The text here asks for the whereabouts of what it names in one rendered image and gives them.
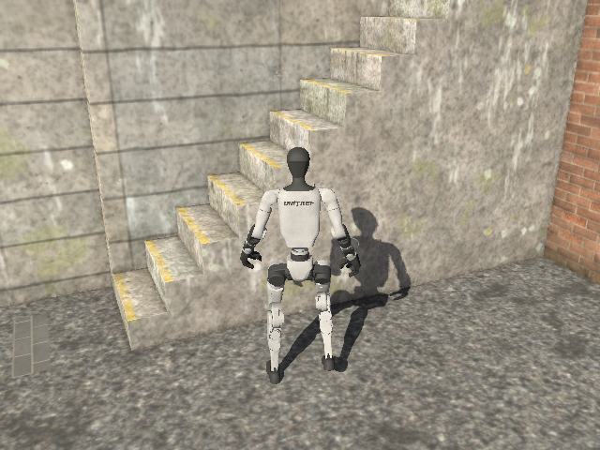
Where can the stairs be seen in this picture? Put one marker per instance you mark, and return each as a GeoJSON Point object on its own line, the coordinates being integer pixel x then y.
{"type": "Point", "coordinates": [441, 136]}

